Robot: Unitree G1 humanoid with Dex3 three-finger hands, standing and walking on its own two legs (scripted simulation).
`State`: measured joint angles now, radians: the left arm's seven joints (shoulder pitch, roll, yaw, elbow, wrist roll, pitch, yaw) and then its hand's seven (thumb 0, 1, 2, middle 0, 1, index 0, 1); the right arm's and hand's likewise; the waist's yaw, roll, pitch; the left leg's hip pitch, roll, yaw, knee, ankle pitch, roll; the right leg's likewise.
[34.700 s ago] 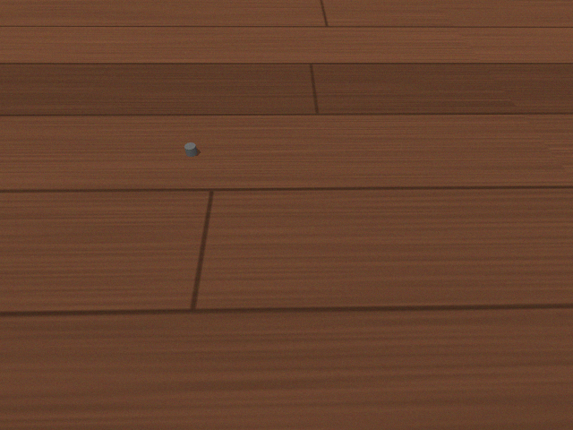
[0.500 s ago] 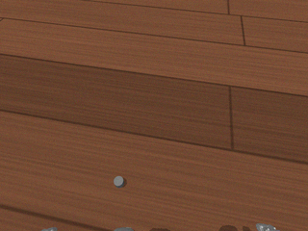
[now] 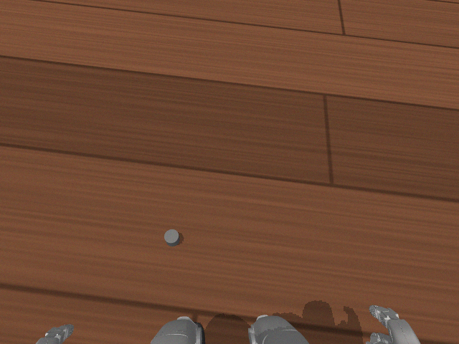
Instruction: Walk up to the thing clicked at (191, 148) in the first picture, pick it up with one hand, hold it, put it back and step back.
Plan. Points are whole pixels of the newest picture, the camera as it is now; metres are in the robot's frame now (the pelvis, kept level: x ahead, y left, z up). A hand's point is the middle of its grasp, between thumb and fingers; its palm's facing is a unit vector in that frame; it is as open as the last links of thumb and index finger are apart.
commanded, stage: step back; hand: left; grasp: from above
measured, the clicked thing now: (172, 237) +0.52 +0.21 -0.74
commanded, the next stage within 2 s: none
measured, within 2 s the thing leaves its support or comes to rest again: neither
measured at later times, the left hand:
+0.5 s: hand out of the picture -0.01 +0.27 -0.15, palm faces +0.05 -0.92 -0.38, open 7.4 cm
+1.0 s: hand out of the picture -0.23 +0.23 -0.13, palm faces -0.01 -0.91 -0.42, open 7.4 cm
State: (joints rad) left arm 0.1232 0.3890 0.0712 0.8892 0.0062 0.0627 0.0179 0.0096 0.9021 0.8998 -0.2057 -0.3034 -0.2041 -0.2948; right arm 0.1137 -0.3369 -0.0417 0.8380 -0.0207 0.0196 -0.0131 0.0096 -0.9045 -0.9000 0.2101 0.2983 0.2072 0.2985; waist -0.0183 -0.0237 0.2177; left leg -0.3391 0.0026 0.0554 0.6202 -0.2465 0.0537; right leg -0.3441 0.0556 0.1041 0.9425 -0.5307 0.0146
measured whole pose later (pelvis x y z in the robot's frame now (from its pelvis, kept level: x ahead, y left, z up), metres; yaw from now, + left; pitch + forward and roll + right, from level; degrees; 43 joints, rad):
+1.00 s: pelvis -0.30 -0.04 +0.00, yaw +0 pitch -2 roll +2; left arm 0.22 0.35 0.07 0.85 0.04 0.05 0.00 0.01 0.90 0.90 -0.21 -0.30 -0.21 -0.30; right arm 0.17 -0.42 -0.06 0.84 0.00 0.05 -0.02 0.01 -0.91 -0.90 0.21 0.30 0.20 0.30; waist 0.02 0.02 0.14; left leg -0.52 -0.11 -0.13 1.15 -0.47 -0.01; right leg -0.31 -0.03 0.04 0.66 -0.31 0.00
